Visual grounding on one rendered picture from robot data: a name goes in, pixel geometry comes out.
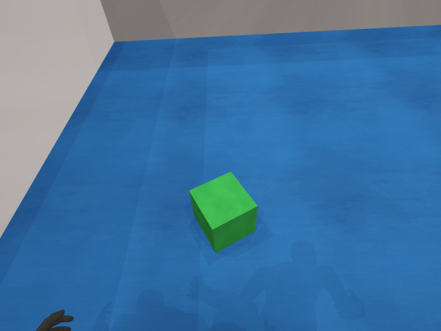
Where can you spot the carton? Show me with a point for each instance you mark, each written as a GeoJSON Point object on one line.
{"type": "Point", "coordinates": [224, 210]}

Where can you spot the left robot hand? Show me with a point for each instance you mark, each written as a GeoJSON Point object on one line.
{"type": "Point", "coordinates": [54, 319]}

